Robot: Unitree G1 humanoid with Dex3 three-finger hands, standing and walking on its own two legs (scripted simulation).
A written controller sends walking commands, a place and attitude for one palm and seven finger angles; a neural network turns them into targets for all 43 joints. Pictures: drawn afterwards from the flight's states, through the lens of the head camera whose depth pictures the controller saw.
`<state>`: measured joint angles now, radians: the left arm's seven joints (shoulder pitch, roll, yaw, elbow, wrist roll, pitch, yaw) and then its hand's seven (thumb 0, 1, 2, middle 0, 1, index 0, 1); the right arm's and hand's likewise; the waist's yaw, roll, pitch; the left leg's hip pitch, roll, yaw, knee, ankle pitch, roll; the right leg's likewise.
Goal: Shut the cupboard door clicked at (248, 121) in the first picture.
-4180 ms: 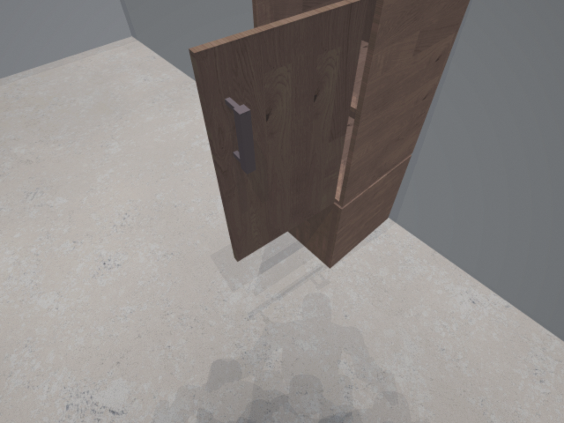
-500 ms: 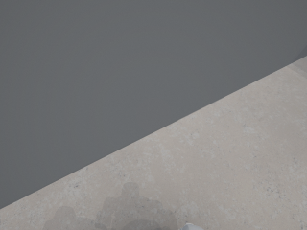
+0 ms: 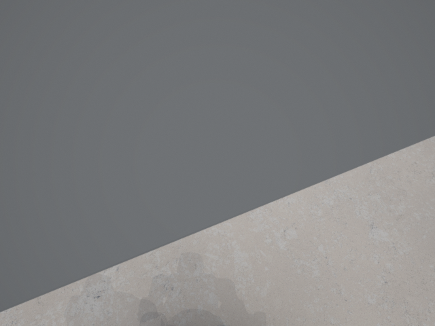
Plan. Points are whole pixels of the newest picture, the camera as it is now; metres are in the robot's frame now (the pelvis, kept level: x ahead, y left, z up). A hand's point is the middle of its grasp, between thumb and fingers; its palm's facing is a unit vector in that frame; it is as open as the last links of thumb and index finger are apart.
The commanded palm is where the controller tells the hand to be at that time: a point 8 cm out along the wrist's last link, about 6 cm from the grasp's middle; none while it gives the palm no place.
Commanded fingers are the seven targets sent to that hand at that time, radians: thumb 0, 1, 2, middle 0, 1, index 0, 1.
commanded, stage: turn to face it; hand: left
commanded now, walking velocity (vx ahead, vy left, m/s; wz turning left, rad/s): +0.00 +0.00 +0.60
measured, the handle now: out of the picture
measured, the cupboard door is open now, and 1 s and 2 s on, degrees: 85 85 85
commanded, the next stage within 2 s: none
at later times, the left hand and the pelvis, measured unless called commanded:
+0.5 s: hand out of the picture +0.08 +0.22 -0.18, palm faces +0.35 -0.90 -0.27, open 7.4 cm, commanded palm none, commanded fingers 0.00 0.90 0.90 -0.20 -0.30 -0.20 -0.30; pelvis +0.09 -0.01 -0.01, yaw +19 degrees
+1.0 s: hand out of the picture +0.07 +0.16 -0.19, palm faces +0.63 -0.75 -0.21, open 7.4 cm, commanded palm none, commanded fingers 0.00 0.90 0.90 -0.20 -0.30 -0.20 -0.30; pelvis +0.14 -0.03 -0.01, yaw +39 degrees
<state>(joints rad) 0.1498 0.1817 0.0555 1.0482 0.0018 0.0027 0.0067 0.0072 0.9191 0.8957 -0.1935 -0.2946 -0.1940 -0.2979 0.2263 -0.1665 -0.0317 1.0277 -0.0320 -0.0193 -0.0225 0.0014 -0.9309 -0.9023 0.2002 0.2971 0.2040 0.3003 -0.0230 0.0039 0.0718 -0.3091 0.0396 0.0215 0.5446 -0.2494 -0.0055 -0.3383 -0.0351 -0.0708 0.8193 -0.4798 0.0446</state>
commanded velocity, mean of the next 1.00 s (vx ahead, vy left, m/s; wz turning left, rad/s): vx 0.00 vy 0.00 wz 0.60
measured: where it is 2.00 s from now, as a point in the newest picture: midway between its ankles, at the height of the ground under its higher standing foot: (228, 323)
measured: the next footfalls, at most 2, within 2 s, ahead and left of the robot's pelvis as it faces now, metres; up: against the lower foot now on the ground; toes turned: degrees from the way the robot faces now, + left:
right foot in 0.06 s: +0.06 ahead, -0.14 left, +0.00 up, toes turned -2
left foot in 0.36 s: +0.11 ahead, +0.12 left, +0.00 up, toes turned +23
